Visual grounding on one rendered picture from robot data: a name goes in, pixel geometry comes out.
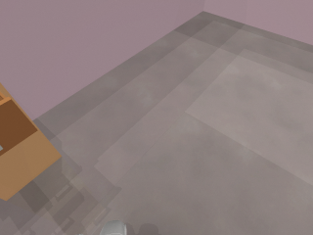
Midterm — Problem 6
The robot left thigh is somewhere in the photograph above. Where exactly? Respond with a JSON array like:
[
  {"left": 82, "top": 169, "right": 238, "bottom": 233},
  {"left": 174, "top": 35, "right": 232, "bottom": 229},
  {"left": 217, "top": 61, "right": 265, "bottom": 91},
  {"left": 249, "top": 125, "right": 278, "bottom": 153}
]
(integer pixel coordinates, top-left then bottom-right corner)
[{"left": 100, "top": 220, "right": 127, "bottom": 235}]

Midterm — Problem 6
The drawer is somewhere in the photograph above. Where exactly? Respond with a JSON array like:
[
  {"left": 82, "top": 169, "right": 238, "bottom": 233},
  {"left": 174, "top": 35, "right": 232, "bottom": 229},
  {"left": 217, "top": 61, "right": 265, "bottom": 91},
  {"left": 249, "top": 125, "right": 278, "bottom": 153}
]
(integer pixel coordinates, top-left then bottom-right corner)
[{"left": 0, "top": 92, "right": 38, "bottom": 156}]

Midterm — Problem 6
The cabinet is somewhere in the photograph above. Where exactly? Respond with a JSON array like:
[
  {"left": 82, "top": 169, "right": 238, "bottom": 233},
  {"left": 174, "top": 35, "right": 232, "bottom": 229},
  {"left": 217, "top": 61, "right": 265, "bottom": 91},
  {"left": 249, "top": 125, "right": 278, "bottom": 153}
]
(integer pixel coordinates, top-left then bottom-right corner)
[{"left": 0, "top": 83, "right": 61, "bottom": 201}]

